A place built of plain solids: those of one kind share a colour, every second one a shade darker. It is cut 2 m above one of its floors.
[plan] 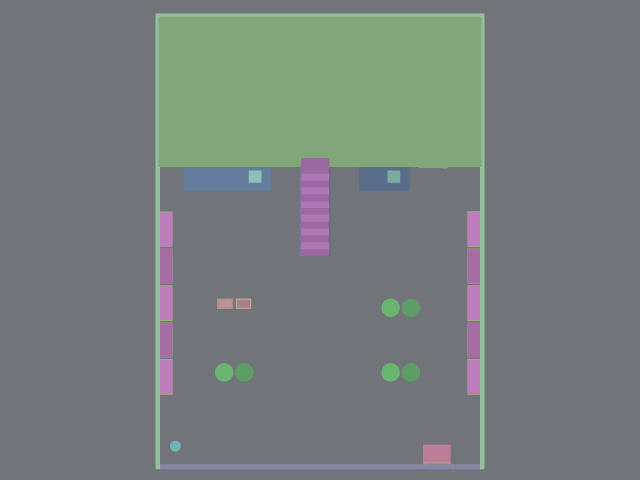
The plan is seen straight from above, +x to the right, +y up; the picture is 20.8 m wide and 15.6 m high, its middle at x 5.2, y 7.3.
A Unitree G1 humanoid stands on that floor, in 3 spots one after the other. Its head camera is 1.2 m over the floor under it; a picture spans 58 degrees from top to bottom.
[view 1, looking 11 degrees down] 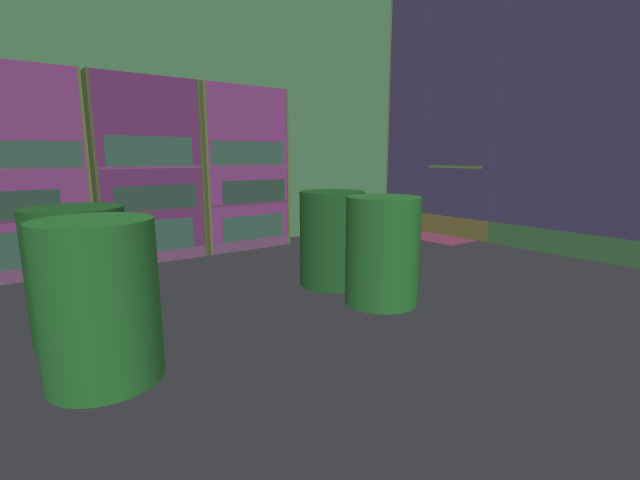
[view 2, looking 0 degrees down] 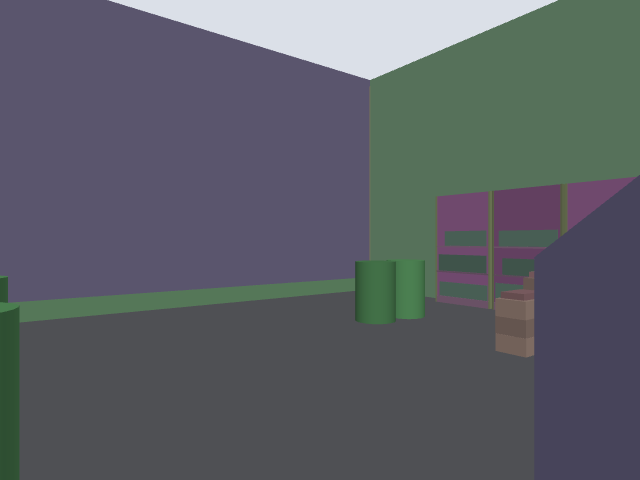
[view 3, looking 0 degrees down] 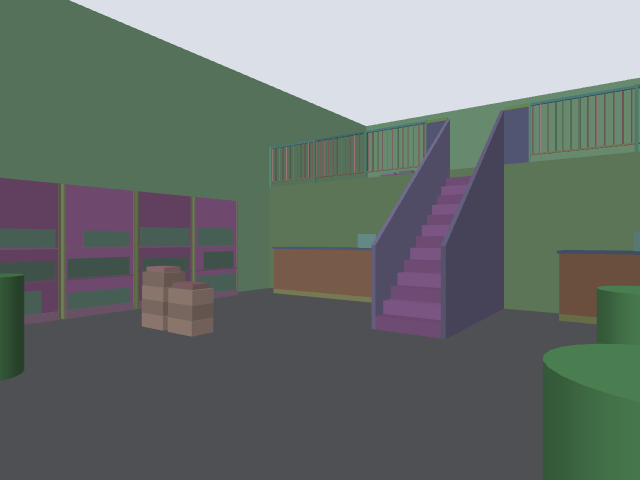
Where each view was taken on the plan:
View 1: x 5.04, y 5.48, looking -37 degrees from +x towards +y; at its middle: barrel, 3.78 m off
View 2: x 7.29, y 7.66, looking -127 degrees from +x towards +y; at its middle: window_wall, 9.59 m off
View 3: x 7.40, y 1.65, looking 126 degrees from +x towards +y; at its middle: upper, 9.91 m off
